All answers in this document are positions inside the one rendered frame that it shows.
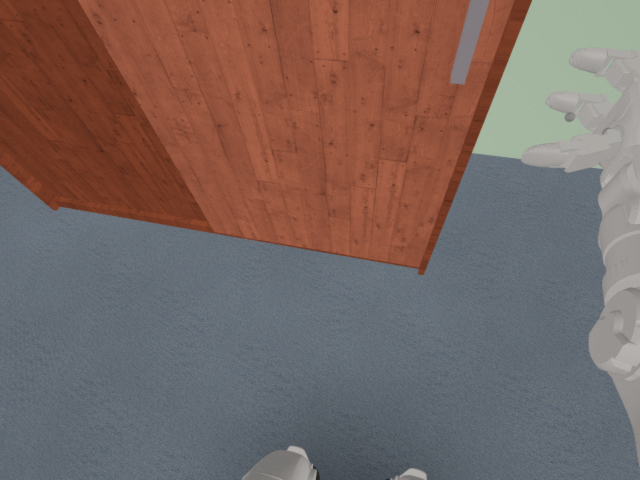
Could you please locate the robot left thigh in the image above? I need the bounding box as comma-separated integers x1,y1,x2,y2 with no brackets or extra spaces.
242,450,317,480

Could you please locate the left robot shin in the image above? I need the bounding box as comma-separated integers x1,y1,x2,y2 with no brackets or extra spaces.
287,446,310,464

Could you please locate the robot right upper arm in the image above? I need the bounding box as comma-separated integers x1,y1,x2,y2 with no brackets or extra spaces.
589,286,640,467

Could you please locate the right robot forearm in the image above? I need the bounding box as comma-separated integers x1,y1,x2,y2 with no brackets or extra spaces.
598,145,640,305

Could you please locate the wardrobe door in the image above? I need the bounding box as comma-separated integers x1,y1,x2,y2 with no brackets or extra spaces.
0,0,208,222
78,0,515,267

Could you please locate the robot right hand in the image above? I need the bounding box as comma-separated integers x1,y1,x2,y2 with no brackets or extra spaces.
521,48,640,173

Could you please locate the handle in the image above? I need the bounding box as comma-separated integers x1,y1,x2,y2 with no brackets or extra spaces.
450,0,490,84

